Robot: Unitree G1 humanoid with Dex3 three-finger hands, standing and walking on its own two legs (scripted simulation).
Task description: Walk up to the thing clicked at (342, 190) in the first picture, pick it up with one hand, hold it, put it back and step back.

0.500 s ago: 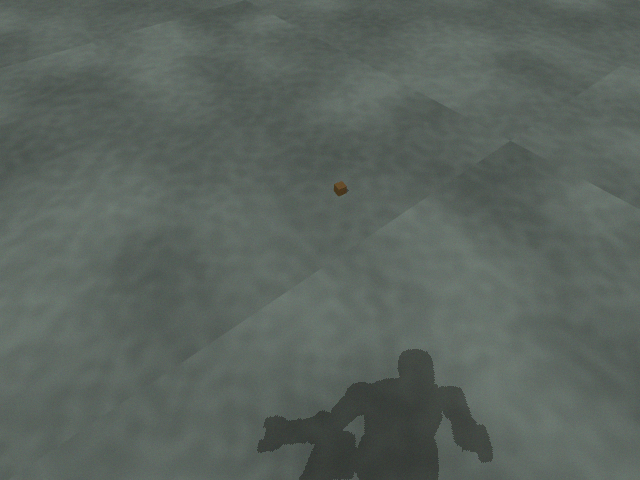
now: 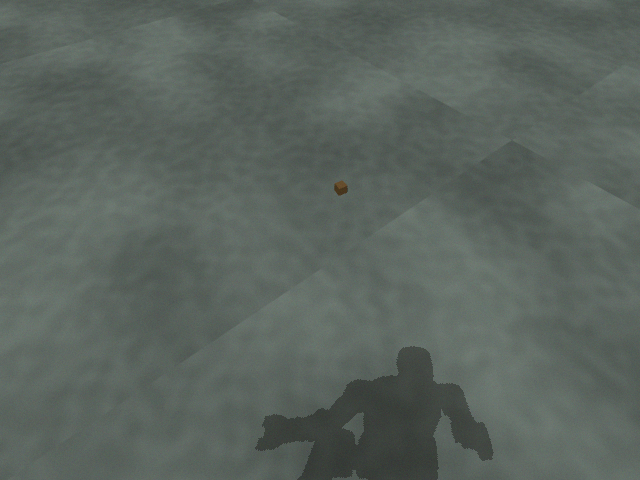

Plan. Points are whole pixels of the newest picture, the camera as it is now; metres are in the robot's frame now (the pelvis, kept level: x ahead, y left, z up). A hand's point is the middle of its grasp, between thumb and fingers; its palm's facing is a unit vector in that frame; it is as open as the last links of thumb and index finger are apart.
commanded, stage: stand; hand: left
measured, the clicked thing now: (340, 188) +1.38 -0.02 -0.76
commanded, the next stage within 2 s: walk up in 0.62 s
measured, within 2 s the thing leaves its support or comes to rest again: neither
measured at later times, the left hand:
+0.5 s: hand out of the picture +0.07 +0.26 -0.16, palm faces -0.01 -0.94 -0.34, open 7.4 cm
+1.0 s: hand (182, 456) +0.17 +0.21 -0.15, palm faces -0.09 -0.89 -0.45, open 7.4 cm
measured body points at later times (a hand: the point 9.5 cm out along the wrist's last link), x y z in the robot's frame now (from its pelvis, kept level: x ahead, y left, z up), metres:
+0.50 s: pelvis +0.00 +0.00 +0.00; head +0.01 +0.00 +0.45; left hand +0.07 +0.31 -0.13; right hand +0.08 -0.29 -0.13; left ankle +0.00 +0.13 -0.75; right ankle -0.01 -0.12 -0.75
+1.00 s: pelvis +0.07 -0.08 -0.03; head +0.06 -0.11 +0.41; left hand +0.18 +0.26 -0.12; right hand +0.07 -0.43 -0.16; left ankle +0.01 +0.10 -0.72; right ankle +0.13 -0.22 -0.75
